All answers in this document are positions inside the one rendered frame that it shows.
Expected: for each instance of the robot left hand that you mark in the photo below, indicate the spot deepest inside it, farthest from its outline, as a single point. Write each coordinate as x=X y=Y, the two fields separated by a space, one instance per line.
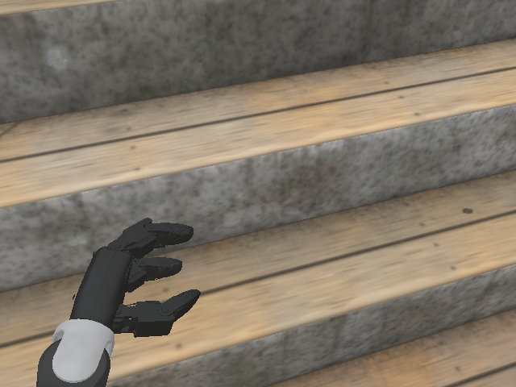
x=120 y=268

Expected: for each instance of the robot left forearm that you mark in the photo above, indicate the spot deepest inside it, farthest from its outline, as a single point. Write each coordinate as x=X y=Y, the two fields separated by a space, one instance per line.
x=79 y=355

